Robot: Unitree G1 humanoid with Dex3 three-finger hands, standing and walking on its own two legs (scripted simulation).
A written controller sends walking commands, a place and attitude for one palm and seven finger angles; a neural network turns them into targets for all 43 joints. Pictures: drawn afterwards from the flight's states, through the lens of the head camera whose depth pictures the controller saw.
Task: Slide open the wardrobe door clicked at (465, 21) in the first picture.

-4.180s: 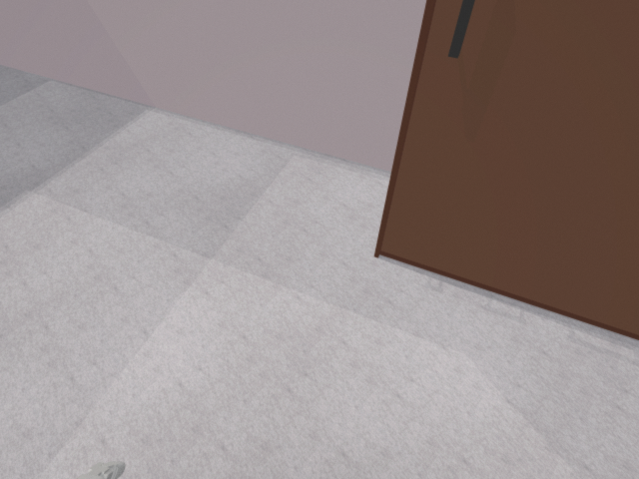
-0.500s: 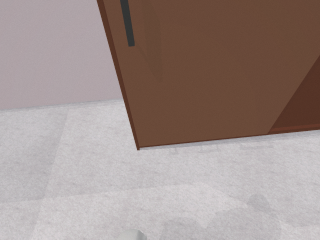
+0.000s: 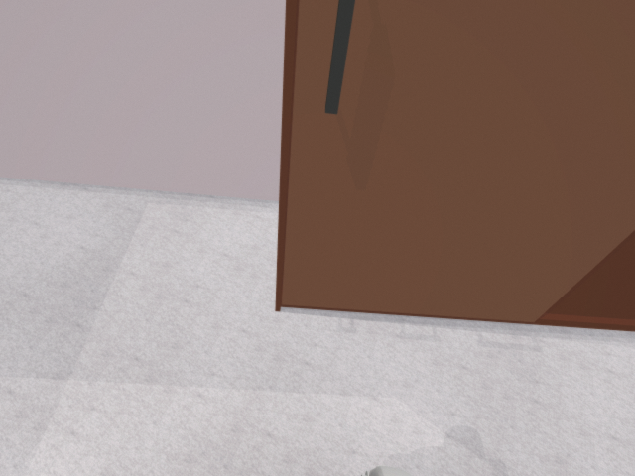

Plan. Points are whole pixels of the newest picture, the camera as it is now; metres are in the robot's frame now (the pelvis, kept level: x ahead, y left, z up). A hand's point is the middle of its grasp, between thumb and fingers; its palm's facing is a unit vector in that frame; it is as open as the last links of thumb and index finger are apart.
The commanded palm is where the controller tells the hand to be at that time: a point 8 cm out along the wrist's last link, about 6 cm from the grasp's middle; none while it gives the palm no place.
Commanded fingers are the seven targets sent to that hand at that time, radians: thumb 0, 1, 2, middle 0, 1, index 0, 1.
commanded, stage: take the last steps up to it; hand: left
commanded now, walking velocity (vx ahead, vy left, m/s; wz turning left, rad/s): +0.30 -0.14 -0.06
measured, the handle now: (342, 24) +0.74 +0.04 +0.23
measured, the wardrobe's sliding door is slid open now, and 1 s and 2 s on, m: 0.00 0.00 0.00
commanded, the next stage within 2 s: come to a stop and stand still in 0.52 s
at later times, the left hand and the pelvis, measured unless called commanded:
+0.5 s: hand (257, 412) +0.24 +0.10 -0.18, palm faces +0.03 -0.98 -0.20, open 7.2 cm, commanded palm none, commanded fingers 0.00 0.90 0.90 -0.20 -0.30 -0.20 -0.30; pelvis +0.18 -0.08 -0.01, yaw +1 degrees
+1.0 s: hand (282, 374) +0.31 +0.07 -0.19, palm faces +0.06 -0.96 -0.26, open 7.4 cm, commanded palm none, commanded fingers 0.00 0.90 0.90 -0.20 -0.30 -0.20 -0.30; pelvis +0.28 -0.13 -0.02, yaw +0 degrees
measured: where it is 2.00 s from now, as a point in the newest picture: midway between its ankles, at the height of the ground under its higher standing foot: outside the picture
